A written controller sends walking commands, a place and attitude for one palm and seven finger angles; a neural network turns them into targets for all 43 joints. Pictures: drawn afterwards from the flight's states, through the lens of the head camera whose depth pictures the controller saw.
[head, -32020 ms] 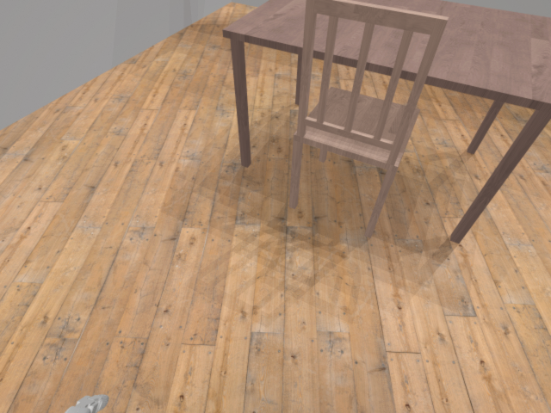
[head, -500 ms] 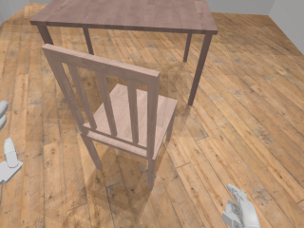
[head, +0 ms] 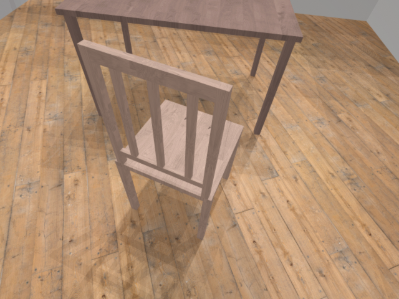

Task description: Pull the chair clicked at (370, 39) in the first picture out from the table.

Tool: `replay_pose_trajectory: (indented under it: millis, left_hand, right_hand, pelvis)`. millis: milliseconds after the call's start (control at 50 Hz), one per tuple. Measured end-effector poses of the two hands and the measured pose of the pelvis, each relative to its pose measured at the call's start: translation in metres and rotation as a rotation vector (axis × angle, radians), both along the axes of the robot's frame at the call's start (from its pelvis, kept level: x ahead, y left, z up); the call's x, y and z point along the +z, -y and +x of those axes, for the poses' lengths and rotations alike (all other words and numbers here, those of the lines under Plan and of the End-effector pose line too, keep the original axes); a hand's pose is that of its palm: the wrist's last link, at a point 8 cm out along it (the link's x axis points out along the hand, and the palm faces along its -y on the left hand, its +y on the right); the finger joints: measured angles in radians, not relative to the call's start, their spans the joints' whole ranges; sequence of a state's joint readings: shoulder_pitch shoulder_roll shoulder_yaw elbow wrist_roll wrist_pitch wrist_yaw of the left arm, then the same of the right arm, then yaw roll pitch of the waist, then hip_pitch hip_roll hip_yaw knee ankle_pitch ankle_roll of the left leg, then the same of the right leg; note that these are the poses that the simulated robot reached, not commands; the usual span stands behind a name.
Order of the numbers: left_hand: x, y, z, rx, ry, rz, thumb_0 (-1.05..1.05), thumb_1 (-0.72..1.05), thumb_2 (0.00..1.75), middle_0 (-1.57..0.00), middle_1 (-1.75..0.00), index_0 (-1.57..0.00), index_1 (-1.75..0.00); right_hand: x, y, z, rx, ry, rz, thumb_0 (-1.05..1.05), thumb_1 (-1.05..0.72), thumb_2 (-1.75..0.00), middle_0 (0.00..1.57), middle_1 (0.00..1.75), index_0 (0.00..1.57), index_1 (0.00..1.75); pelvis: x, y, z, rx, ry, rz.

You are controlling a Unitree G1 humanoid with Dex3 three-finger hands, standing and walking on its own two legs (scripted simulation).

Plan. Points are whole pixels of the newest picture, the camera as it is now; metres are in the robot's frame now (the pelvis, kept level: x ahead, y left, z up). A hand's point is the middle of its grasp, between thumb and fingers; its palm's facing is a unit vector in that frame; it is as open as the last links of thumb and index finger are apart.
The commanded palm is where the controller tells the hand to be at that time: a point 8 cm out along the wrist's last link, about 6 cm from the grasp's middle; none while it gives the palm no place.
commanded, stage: let the arm hang, fingers relaxed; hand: left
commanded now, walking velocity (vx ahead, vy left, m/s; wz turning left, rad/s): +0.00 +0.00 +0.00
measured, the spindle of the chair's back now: (157, 130) +0.57 +0.16 -0.07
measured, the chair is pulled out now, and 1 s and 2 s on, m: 0.58 0.58 0.58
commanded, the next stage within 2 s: look to check the result in 0.70 s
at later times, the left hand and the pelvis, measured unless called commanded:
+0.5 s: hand out of the picture -0.01 +0.16 -0.17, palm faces +0.01 -0.99 -0.17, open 7.4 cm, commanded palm none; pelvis +0.00 +0.00 +0.00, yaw -1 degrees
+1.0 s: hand out of the picture +0.00 +0.16 -0.17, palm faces +0.02 -0.98 -0.18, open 7.4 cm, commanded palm none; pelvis +0.01 +0.00 +0.00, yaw -1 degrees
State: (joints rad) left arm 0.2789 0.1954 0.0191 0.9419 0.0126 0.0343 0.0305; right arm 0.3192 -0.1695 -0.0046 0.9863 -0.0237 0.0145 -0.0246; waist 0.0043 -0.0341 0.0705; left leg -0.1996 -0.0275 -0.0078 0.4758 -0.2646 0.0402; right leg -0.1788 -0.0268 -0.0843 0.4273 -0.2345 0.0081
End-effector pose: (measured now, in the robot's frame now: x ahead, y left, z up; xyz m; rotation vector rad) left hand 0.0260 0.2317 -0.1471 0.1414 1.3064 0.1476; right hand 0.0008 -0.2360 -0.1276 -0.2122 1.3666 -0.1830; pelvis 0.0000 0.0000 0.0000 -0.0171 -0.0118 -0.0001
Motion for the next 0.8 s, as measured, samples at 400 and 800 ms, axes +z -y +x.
replay_pose_trajectory:
  millis: [400,800]
  left_hand:
    - [0.008,0.008,-0.047,0.000,-0.137,0.013,0.01,0.91,0.90,-0.20,-0.29,-0.20,-0.30]
    - [0.003,0.025,-0.031,0.011,-0.111,-0.014,0.01,0.91,0.90,-0.20,-0.30,-0.20,-0.30]
  right_hand:
    - [-0.021,-0.039,-0.028,-0.057,-0.045,0.125,0.00,-0.91,-0.90,0.20,0.30,0.20,0.30]
    - [-0.018,-0.032,-0.026,-0.077,-0.054,0.103,0.00,-0.91,-0.90,0.20,0.30,0.20,0.30]
  pelvis:
    - [0.002,-0.004,0.000,-0.022,0.006,0.013]
    - [0.002,0.002,0.007,-0.021,0.012,0.013]
